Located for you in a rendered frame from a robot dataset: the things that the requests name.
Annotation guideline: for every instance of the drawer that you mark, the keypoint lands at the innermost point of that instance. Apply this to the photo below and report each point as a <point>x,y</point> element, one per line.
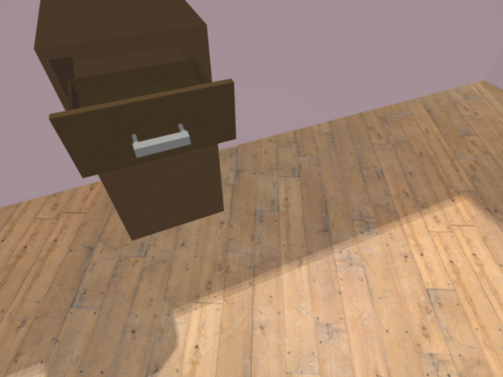
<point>105,110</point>

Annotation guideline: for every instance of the handle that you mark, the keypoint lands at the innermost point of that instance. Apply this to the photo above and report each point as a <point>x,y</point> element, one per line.
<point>160,144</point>

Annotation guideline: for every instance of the cabinet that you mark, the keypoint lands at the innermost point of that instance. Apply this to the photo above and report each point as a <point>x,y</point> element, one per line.
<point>80,38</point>

